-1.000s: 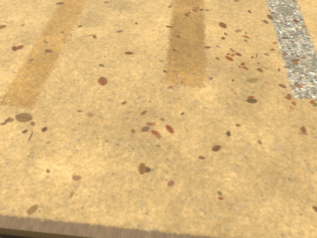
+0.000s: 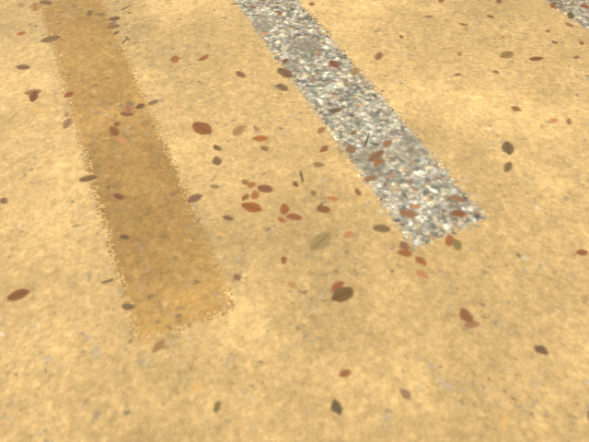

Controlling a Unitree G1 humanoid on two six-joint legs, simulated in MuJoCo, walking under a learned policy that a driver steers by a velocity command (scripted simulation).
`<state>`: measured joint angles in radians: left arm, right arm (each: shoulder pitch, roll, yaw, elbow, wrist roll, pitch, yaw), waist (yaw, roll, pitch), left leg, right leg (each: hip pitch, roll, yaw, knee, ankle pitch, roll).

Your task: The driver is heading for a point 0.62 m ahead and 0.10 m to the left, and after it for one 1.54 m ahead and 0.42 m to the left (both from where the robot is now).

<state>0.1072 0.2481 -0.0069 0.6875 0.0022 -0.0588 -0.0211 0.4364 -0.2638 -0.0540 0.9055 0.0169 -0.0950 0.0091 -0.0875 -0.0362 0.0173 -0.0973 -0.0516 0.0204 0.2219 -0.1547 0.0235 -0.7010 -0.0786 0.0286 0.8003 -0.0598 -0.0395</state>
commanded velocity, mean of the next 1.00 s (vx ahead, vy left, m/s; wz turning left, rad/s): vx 0.50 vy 0.00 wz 0.37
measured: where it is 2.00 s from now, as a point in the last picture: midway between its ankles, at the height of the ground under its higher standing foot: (233, 319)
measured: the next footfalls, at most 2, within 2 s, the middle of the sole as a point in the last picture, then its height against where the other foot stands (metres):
right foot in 0.16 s outside the picture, level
left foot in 0.70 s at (242, 418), level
